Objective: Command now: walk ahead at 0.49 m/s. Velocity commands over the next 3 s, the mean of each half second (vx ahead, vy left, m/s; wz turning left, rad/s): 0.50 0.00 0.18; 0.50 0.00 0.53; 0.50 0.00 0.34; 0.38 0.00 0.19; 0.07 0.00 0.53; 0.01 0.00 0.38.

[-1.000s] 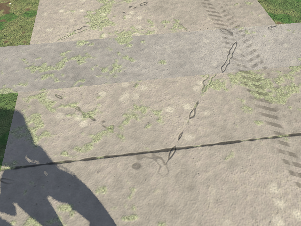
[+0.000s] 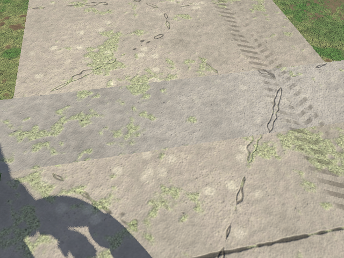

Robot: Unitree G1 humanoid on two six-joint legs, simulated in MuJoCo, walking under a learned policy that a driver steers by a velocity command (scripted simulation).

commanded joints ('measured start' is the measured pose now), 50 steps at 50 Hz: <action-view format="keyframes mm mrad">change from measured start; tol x32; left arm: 1 -193 32 -3 -107 -5 -24 -19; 10 401 248 69 22 22 -28 -14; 50 -57 92 31 -144 29 -22 23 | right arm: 1 87 -149 -32 -10 4 6 -9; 31 -492 -93 -49 -331 20 30 58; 38 -15 -344 -148 -292 14 30 37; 50 -154 -233 -111 -339 18 18 -5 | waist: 1 -17 87 147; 8 223 184 -130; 10 179 -245 -451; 19 43 -9 47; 32 126 -8 100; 38 -34 240 -380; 50 44 104 5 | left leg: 1 27 298 -123 -29 334 95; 8 -43 266 -67 531 994 35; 10 -675 -9 -117 1232 -278 -45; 11 -764 56 -239 1310 -269 -14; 25 -749 214 -105 670 328 -40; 35 -401 37 95 447 90 88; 38 369 440 -900 159 -55 377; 50 -289 181 -288 79 297 172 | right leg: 1 -83 22 -24 -97 -14 -6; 8 604 108 -59 -163 -136 -141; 10 1241 -358 739 -290 -278 -391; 17 517 -140 100 -528 -91 -182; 30 779 -186 -154 -489 19 -119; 35 772 -165 -239 -42 579 -46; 38 -47 137 53 780 -713 46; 50 103 38 43 50 -120 89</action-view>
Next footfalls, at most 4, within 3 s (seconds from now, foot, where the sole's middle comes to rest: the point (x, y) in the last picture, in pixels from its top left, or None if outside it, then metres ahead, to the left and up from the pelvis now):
0.16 right None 0.30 -0.13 -0.78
0.72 left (124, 247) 0.57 0.15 -0.78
1.22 right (140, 174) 0.90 0.09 -0.78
1.74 left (63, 161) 1.00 0.44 -0.78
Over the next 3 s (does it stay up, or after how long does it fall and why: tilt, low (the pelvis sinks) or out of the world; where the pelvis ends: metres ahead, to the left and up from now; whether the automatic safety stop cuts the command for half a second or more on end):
stays up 1.01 0.39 0.00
